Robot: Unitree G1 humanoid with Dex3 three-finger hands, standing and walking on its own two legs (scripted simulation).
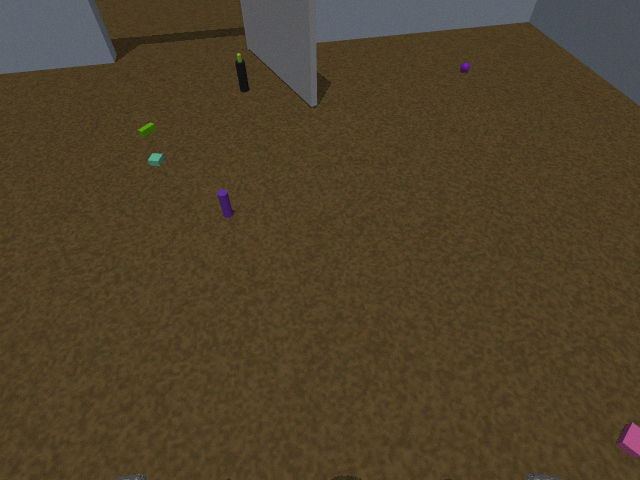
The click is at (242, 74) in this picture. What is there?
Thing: necked bottle
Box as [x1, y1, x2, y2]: [235, 53, 248, 91]
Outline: 237,53 237,59 235,63 240,90 247,91 248,86 244,61 241,59 240,54
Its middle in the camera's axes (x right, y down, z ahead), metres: -0.46 -1.00 +2.29
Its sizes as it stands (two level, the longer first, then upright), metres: 0.054 0.054 0.227
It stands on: the floor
